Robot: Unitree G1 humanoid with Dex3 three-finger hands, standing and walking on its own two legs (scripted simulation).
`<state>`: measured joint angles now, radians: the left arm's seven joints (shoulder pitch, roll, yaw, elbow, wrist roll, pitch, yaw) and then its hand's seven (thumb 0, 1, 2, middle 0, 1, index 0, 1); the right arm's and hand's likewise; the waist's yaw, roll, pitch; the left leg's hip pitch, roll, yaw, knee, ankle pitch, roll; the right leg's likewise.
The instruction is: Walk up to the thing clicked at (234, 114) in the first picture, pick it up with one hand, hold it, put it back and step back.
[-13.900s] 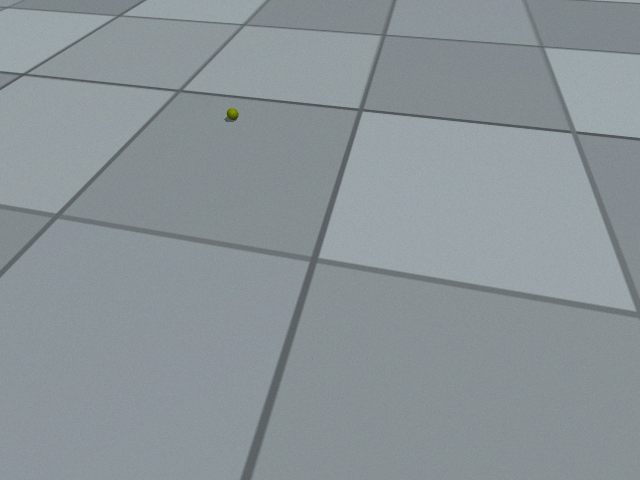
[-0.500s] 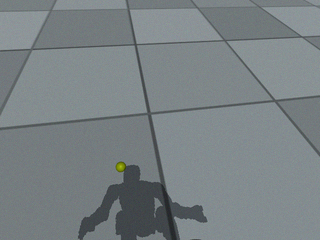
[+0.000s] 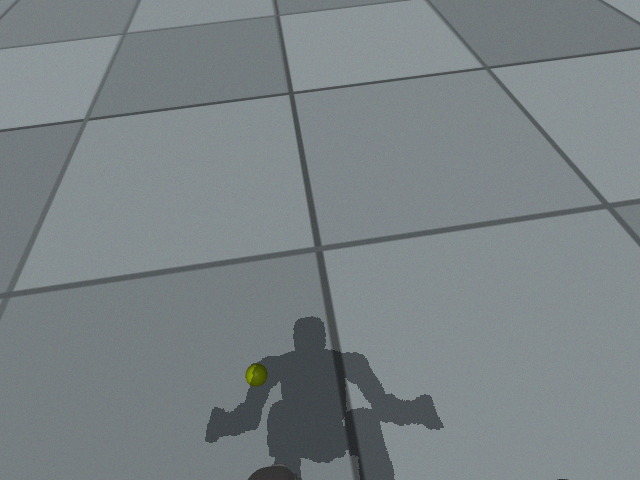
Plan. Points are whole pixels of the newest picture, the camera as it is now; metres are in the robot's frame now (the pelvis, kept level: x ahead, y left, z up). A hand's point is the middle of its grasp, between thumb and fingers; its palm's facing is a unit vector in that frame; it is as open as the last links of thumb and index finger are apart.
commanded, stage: walk up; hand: left
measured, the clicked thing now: (256, 375) +0.53 +0.27 -0.73
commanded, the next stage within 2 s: stand in 1.58 s
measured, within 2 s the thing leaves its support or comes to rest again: neither
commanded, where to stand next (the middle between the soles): +0.16 +0.02 m, yaw +0 degrees
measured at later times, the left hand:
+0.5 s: hand out of the picture +0.14 +0.27 -0.16, palm faces -0.05 -0.92 -0.40, open 7.4 cm
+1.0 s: hand (170, 443) +0.21 +0.25 -0.14, palm faces -0.02 -0.94 -0.34, open 7.4 cm
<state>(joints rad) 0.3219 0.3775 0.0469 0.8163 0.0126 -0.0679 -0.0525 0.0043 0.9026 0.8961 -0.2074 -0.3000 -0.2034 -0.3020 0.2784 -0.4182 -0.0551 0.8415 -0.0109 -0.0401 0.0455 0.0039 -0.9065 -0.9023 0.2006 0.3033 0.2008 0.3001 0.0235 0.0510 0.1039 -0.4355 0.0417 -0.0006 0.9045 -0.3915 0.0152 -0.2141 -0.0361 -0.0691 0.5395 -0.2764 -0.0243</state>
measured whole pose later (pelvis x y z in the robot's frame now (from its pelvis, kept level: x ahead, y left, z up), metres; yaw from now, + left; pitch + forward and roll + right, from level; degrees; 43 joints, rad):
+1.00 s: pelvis +0.10 +0.00 +0.01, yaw +0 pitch -3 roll +0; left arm 0.06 0.36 0.00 1.10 0.00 -0.02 -0.02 0.01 0.90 0.90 -0.21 -0.30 -0.20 -0.30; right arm 0.10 -0.36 0.01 1.11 0.00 -0.01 0.02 0.00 -0.90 -0.90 0.20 0.30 0.20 0.30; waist 0.00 0.00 0.06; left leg -0.16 0.03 0.00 0.42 -0.20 -0.02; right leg -0.15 -0.04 -0.03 0.42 -0.21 0.02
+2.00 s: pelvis +0.12 +0.00 +0.01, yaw +0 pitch -2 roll +0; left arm 0.08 0.35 0.00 1.15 0.01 -0.01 -0.01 0.01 0.91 0.90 -0.21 -0.30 -0.20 -0.30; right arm 0.08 -0.36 0.01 1.15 -0.01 -0.01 0.01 0.00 -0.91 -0.90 0.20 0.30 0.20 0.30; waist -0.01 0.01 0.05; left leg -0.11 0.03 0.00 0.31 -0.17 -0.03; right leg -0.10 -0.04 -0.04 0.32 -0.18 0.02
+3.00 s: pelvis +0.12 -0.01 +0.01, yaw +0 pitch -2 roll +0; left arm 0.11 0.35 0.00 1.13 0.01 -0.01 -0.01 0.01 0.90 0.90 -0.21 -0.30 -0.20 -0.30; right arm 0.11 -0.35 0.01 1.14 -0.01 -0.01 0.00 0.00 -0.90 -0.90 0.20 0.30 0.20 0.30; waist 0.00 0.01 0.05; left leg -0.11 0.04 0.00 0.31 -0.17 -0.03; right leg -0.10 -0.03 -0.04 0.32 -0.18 0.02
